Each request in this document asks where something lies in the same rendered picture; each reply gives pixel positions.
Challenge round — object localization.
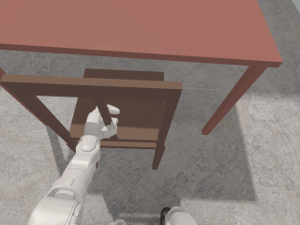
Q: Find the robot left forearm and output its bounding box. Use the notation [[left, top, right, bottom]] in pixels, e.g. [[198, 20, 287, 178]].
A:
[[27, 133, 100, 225]]

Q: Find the chair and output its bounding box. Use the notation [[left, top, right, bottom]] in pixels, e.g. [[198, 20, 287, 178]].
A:
[[0, 68, 183, 170]]

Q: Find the right robot thigh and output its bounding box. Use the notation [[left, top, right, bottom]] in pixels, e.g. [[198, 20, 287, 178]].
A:
[[165, 210, 198, 225]]

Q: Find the left robot upper arm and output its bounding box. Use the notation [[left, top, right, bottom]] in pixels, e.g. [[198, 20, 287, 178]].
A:
[[30, 196, 84, 225]]

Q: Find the table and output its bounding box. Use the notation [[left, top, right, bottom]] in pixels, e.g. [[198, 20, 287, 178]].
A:
[[0, 0, 283, 135]]

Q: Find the left robot shin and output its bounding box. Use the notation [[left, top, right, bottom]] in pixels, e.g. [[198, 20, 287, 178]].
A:
[[115, 218, 126, 223]]

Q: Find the left robot hand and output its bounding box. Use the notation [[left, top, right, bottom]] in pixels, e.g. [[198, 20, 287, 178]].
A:
[[83, 104, 120, 140]]

